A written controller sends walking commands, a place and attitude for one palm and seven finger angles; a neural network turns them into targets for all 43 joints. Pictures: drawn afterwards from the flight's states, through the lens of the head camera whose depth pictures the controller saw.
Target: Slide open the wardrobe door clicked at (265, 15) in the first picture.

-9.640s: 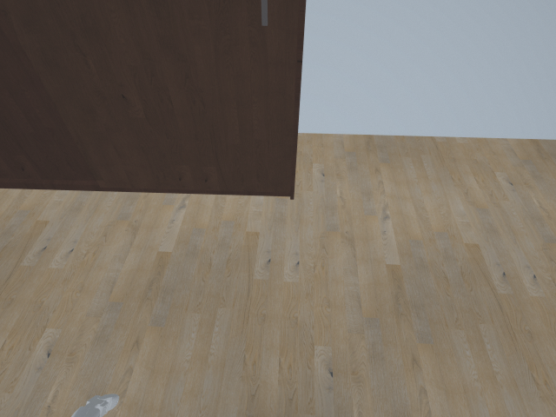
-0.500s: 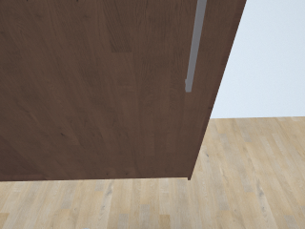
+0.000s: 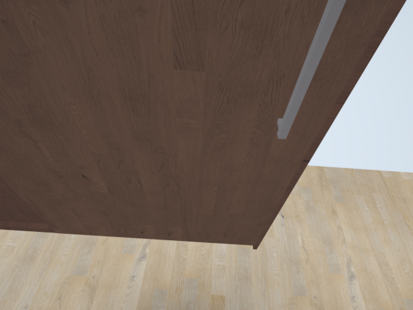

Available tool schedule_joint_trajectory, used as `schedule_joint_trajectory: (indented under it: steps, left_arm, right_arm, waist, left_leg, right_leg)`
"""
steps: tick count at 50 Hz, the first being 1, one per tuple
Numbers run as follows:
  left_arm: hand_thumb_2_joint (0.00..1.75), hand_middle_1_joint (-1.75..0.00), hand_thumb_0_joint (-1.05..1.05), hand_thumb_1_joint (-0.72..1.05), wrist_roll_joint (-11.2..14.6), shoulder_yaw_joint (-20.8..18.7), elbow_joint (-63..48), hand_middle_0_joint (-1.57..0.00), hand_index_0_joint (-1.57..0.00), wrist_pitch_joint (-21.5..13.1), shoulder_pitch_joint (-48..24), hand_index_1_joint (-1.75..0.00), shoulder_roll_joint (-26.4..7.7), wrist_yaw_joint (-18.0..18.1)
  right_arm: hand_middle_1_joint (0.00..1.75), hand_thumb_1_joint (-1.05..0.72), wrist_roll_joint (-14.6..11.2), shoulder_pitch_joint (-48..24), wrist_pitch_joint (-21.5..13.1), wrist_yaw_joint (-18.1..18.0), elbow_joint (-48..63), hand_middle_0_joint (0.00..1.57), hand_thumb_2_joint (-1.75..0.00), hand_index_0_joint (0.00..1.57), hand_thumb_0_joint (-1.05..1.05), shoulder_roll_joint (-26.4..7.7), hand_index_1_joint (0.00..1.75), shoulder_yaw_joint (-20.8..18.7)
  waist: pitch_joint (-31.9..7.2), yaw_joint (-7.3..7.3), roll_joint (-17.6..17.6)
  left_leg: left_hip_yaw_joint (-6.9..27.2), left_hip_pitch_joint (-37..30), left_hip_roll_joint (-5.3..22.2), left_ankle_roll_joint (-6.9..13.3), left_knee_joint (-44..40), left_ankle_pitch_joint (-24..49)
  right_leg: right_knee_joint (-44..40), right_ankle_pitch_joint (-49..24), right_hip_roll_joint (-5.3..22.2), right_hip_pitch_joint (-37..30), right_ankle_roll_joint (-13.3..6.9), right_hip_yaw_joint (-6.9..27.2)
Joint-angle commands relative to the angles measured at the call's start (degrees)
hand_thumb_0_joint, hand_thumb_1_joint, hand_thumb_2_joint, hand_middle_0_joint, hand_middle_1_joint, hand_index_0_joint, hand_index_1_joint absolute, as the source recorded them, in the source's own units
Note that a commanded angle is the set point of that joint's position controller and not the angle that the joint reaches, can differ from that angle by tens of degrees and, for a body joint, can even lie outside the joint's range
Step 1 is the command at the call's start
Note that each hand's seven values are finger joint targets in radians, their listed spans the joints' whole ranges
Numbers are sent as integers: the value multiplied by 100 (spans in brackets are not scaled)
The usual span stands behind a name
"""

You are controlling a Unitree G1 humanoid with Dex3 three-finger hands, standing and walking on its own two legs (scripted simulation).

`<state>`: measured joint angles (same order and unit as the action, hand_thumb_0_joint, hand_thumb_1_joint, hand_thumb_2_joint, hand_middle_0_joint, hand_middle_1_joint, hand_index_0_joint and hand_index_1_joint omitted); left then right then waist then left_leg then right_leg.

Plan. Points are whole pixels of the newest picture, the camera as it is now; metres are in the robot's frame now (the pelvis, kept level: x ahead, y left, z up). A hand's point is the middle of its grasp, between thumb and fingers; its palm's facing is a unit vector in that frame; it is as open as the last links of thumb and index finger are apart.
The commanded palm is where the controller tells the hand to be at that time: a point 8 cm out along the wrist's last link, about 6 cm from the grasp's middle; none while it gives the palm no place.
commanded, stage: come to a stop and stand still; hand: right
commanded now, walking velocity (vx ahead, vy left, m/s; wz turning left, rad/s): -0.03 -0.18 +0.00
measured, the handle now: (304, 69) +0.49 -0.13 +0.23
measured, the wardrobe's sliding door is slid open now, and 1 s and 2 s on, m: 0.00 0.00 0.00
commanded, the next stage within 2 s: look again from close up in 1.58 s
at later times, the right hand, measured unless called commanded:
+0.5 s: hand out of the picture -0.03 -0.19 -0.17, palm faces +0.05 +0.98 -0.18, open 7.3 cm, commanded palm none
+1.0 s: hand out of the picture -0.03 -0.19 -0.17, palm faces +0.06 +0.98 -0.18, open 7.3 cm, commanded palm none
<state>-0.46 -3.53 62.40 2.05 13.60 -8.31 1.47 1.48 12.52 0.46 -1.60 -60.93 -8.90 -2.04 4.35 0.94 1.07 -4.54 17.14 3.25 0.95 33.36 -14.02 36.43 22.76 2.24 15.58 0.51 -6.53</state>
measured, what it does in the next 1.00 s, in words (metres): steps on the spot: right foot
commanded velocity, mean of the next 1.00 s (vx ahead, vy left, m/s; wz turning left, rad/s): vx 0.05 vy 0.00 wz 0.00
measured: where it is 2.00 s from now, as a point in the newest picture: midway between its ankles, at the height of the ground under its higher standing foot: outside the picture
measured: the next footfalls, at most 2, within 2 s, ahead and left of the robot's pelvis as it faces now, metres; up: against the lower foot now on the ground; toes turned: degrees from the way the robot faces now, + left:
right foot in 0.26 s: +0.04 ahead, -0.11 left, +0.00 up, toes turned -3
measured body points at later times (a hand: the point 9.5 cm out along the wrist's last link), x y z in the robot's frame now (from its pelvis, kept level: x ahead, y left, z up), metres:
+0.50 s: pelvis -0.03 -0.01 +0.01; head -0.03 -0.02 +0.46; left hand -0.04 +0.20 -0.15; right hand -0.03 -0.24 -0.15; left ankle -0.04 +0.09 -0.73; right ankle -0.06 -0.13 -0.73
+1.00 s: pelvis -0.04 -0.02 +0.00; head -0.06 -0.03 +0.45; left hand +0.01 +0.21 -0.14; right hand -0.04 -0.24 -0.16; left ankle -0.04 +0.09 -0.73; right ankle -0.06 -0.13 -0.73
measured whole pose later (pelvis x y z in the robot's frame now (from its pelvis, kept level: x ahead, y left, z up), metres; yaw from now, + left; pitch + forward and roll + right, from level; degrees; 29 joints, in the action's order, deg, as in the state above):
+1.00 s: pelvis -0.04 -0.02 +0.00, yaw +0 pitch -2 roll +1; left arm -0.7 -1.4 59.4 -0.9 15.0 -9.0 2.3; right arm 1.3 19.8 -0.6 -2.4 -59.0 -8.7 -0.5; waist -0.7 -0.3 -0.9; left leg -4.4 11.2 0.2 1.1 30.2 -16.6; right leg 31.5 19.2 1.7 9.8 -0.1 -2.7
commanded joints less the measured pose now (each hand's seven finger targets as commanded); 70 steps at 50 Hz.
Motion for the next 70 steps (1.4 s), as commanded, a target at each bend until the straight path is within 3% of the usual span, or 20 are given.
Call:
schedule_joint_trajectory:
  steps: [1,7,11,12,14,15,18,21,23,25,26,27,28,29,33,37,39,46,56,70]
  left_arm:
    - [90,-30,0,90,-1,-62,-285,-20,-20,39,313,-30,-316,-11]
    - [90,-30,0,90,-11,-5,-424,-20,-20,-38,239,-30,-324,-64]
    - [90,-30,0,90,-23,77,-121,-20,-20,-144,988,-30,-278,-53]
    - [90,-30,0,90,-63,78,-96,-20,-20,-182,1060,-30,-425,-44]
    - [90,-30,0,90,-112,46,-263,-20,-20,-229,544,-30,-822,-16]
    - [90,-30,0,90,-98,51,-343,-20,-20,-252,162,-30,-829,-12]
    - [90,-30,0,90,-78,62,-337,-20,-20,-292,125,-30,-803,38]
    - [90,-30,0,90,-88,60,-184,-20,-20,-316,470,-30,-763,55]
    - [90,-30,0,90,-53,77,-67,-20,-20,-334,635,-30,-702,67]
    - [90,-30,0,90,10,138,-29,-20,-20,-396,728,-30,-464,77]
    - [90,-30,0,90,23,165,-37,-20,-20,-414,732,-30,-370,64]
    - [90,-30,0,90,1,205,6,-20,-20,-361,700,-30,-275,74]
    - [90,-30,0,90,-162,182,-513,-20,-20,-295,410,-30,-754,-8]
    - [90,-30,0,90,-161,133,-489,-20,-20,-401,772,-30,-604,17]
    - [90,-30,0,90,-94,223,-531,-20,-20,-362,816,-30,-314,39]
    - [90,-30,0,90,-27,193,-381,-20,-20,-398,915,-30,-292,93]
    - [90,-30,0,90,-6,181,-378,-20,-20,-398,862,-30,-349,112]
    - [90,-30,0,90,-22,130,-453,-20,-20,-342,601,-30,-586,122]
    - [90,-30,0,90,-37,149,-607,-20,-20,-320,325,-30,-841,7]
    - [90,-30,0,90,-40,120,-539,-20,-20,-275,501,-30,-1000,-51]
  right_arm:
    - [30,-90,3,171,-64,-103,325,20,-90,20,0,-976,30,-213]
    - [30,-90,45,222,-32,-109,408,20,-90,20,0,-1087,30,-303]
    - [30,-90,-36,-98,15,-71,406,20,-90,20,0,-944,30,-248]
    - [30,-90,-68,-167,50,-56,462,20,-90,20,0,-732,30,-196]
    - [30,-90,-60,-151,79,14,486,20,-90,20,0,-394,30,-112]
    - [30,-90,7,-140,92,33,400,20,-90,20,0,-415,30,-112]
    - [30,-90,32,165,62,123,207,20,-90,20,0,-326,30,-69]
    - [30,-90,3,137,-34,135,185,20,-90,20,0,-226,30,-20]
    - [30,-90,-35,329,-117,125,64,20,-90,20,0,-222,30,9]
    - [30,-90,-68,800,-199,47,-194,20,-90,20,0,-395,30,11]
    - [30,-90,-83,890,-208,20,-249,20,-90,20,0,-496,30,18]
    - [30,-90,-99,857,-249,13,-322,20,-90,20,0,-576,30,-7]
    - [30,-90,21,842,-248,-59,38,20,-90,20,0,-1155,30,83]
    - [30,-90,-26,875,-254,-68,41,20,-90,20,0,-647,30,15]
    - [30,-90,-10,1123,-294,-103,194,20,-90,20,0,-581,30,64]
    - [30,-90,-26,1238,-303,-150,200,20,-90,20,0,-564,30,9]
    - [30,-90,-32,1412,-303,-166,207,20,-90,20,0,-595,30,15]
    - [30,-90,-33,1151,-194,-154,399,20,-90,20,0,-640,30,22]
    - [30,-90,-32,842,-150,-97,594,20,-90,20,0,-844,30,41]
    - [30,-90,12,1041,-71,-74,490,20,-90,20,0,-708,30,90]
  waist:
    - [-525,-167,-1063]
    - [-660,-338,-1104]
    - [-650,-15,-993]
    - [-416,-9,-314]
    - [80,-149,1079]
    - [350,-223,1208]
    - [394,-259,757]
    - [383,-65,699]
    - [173,-106,502]
    - [-239,-154,14]
    - [-307,-129,-92]
    - [-319,-114,-868]
    - [489,66,-575]
    - [-589,31,-19]
    - [-551,-40,-1389]
    - [-533,-16,-232]
    - [-580,-82,-122]
    - [-149,-79,-13]
    - [174,-101,-93]
    - [165,-139,118]
  left_leg:
    - [1506,-393,1662,1086,-1425,2463]
    - [1446,-685,1470,928,-1515,1290]
    - [1125,234,912,371,-1473,-793]
    - [869,615,525,124,-1165,-1253]
    - [106,48,-2,-245,-256,-613]
    - [84,-267,-28,-242,150,-400]
    - [113,30,-113,-200,742,-558]
    - [83,355,-90,-212,200,-824]
    - [62,-95,-113,-219,-859,-144]
    - [582,-1053,306,-66,-1299,998]
    - [737,-1129,539,43,-1276,1315]
    - [1015,-1060,652,196,-1441,1212]
    - [956,-324,299,234,-1160,260]
    - [758,-449,389,233,-799,-353]
    - [1249,-713,648,391,-1291,602]
    - [729,-958,512,297,-629,3109]
    - [650,-1153,494,214,-469,3864]
    - [597,-654,340,168,-679,2098]
    - [723,-328,302,63,-1250,-17]
    - [394,-592,177,-90,-953,-201]
  right_leg:
    - [1736,699,-54,494,62,583]
    - [666,477,-76,404,126,483]
    - [-1358,-607,-121,-1075,42,330]
    - [-1802,-279,220,-1036,-87,842]
    - [-2979,1433,1232,502,-522,2091]
    - [-3207,1731,1272,994,-574,2118]
    - [-3053,1066,1143,520,-650,1801]
    - [-2636,-78,1119,-336,-758,1629]
    - [-2025,-1384,943,-629,-648,1384]
    - [-1379,-1984,536,-371,-332,912]
    - [-1321,-1705,348,-319,-207,735]
    - [-1235,-1262,212,-282,-60,555]
    - [-1090,-1183,11,-270,-116,799]
    - [-940,-1219,284,-425,-160,734]
    - [-347,-646,14,201,-166,488]
    - [-668,-1759,162,-145,-164,539]
    - [-571,-2244,201,-184,-135,487]
    - [-861,-2198,345,-252,-192,652]
    - [-1421,-780,320,73,-245,877]
    - [-2345,720,543,732,-329,1414]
